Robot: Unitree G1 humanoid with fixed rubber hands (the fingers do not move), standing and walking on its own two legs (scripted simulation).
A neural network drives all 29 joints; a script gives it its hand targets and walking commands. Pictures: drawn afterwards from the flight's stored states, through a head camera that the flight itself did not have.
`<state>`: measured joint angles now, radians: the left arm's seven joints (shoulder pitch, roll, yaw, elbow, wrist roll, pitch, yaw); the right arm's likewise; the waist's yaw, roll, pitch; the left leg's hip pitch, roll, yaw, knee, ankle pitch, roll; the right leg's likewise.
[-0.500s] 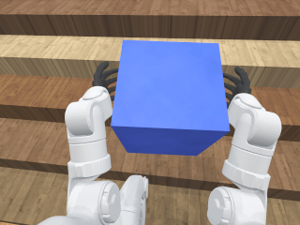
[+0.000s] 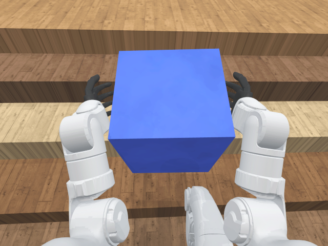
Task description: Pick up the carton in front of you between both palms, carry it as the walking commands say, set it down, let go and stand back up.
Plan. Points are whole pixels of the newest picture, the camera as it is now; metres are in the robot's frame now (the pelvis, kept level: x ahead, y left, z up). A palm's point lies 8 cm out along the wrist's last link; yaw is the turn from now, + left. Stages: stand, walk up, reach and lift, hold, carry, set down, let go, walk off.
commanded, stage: carry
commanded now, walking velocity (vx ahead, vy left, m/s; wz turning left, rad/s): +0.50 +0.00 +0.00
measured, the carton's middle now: (169, 119) +0.37 -0.02 +0.12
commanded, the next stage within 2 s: none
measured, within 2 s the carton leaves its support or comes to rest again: neither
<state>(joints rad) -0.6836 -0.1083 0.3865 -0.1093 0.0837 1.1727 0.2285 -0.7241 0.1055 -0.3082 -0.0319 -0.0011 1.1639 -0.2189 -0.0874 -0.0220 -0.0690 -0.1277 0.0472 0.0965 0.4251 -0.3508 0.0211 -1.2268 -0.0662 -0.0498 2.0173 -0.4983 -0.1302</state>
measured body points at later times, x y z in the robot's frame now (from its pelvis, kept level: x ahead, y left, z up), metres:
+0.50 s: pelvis +0.33 -0.02 +0.16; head +0.35 -0.05 +0.61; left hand +0.70 +0.13 +0.34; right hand +0.71 -0.18 +0.32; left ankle +0.51 +0.09 -0.37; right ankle +0.20 -0.13 -0.58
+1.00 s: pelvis +0.67 -0.06 +0.34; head +0.68 -0.02 +0.79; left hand +1.03 +0.14 +0.50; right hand +1.05 -0.18 +0.51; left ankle +0.51 +0.08 -0.38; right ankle +0.77 -0.15 -0.30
